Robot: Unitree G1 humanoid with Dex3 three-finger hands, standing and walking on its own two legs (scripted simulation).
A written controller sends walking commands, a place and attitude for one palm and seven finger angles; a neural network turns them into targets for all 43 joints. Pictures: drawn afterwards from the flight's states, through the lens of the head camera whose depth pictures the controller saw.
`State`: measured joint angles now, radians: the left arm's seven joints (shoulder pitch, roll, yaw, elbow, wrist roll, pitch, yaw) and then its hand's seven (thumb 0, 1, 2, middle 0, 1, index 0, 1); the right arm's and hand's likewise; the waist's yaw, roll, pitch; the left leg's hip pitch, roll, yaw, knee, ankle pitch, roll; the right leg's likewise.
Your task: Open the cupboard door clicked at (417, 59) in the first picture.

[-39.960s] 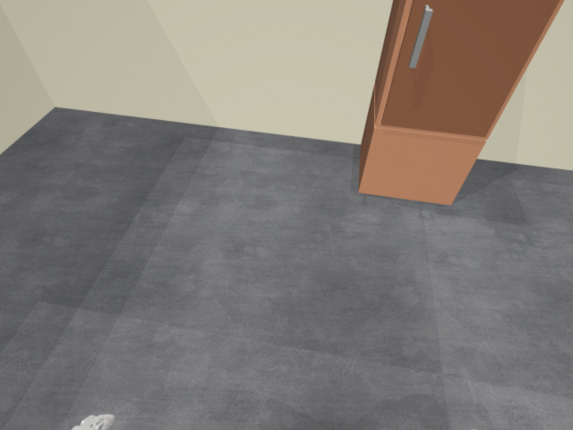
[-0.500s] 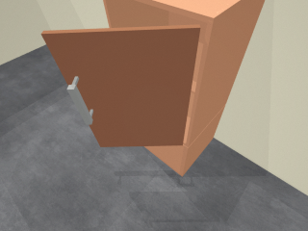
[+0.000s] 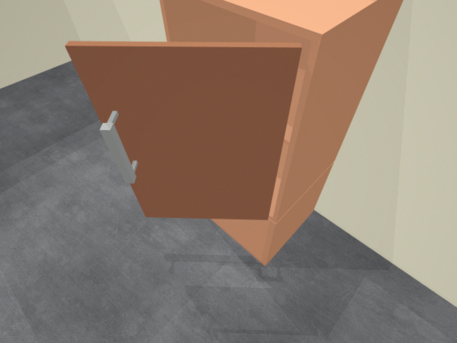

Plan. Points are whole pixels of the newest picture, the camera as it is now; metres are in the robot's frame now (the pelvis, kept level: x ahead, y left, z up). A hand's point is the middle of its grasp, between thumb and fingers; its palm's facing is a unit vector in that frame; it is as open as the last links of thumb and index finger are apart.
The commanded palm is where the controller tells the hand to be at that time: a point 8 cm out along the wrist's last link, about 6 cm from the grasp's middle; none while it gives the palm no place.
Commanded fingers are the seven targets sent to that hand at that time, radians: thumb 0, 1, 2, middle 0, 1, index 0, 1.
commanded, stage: look again from close up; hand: left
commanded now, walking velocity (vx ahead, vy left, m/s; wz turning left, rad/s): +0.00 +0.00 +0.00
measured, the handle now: (122, 149) +0.50 +0.29 +0.01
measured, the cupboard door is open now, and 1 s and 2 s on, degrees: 42 42 42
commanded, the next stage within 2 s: shuffle to correct the standing spot in 0.28 s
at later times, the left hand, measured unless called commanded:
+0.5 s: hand out of the picture +0.02 +0.19 -0.17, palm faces +0.03 -0.97 -0.22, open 7.3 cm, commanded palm none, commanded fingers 0.00 0.90 0.90 -0.20 -0.30 -0.20 -0.30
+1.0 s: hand out of the picture -0.01 +0.24 -0.18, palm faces +0.05 -0.98 -0.21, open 7.4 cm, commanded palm none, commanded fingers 0.00 0.90 0.90 -0.20 -0.30 -0.20 -0.30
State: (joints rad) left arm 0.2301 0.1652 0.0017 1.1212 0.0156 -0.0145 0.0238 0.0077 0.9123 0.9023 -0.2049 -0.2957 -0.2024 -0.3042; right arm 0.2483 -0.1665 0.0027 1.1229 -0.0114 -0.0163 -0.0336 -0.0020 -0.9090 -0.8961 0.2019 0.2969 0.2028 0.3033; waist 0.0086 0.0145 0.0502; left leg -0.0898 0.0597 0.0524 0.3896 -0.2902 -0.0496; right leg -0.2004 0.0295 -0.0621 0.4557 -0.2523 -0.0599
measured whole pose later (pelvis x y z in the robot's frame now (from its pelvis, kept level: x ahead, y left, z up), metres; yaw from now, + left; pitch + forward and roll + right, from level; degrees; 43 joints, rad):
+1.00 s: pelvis -0.04 +0.05 -0.01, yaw +1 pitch +0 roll +1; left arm 0.22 0.17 0.03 1.06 0.03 0.01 0.02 0.01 0.91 0.90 -0.20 -0.30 -0.20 -0.30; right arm 0.28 -0.14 -0.01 1.08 -0.02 -0.01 -0.03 0.01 -0.93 -0.90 0.20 0.30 0.21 0.30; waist 0.01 -0.02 0.05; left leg -0.20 -0.03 0.09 0.48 -0.28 0.04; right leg -0.23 -0.03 -0.01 0.54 -0.29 -0.01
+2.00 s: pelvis -0.07 +0.07 +0.00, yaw +1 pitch -2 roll +0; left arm 0.34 0.14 -0.01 1.09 0.02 -0.01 0.03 0.01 0.91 0.90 -0.20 -0.30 -0.20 -0.30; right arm 0.31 -0.14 0.00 1.12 -0.01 -0.02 -0.02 0.00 -0.91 -0.90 0.20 0.30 0.20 0.30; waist 0.00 -0.02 0.02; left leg -0.20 -0.03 0.08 0.43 -0.21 0.06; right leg -0.20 -0.02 -0.02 0.44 -0.21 0.01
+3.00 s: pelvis -0.04 +0.07 -0.01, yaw +1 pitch +0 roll +0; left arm 0.41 0.12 -0.01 1.07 0.04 -0.01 0.03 0.01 0.91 0.90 -0.20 -0.30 -0.20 -0.30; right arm 0.34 -0.14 -0.01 1.09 -0.02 0.00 0.00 0.00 -0.91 -0.90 0.20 0.30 0.20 0.30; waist 0.00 -0.01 0.01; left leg -0.23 -0.02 0.08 0.54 -0.31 0.05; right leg -0.23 -0.02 -0.02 0.56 -0.32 0.00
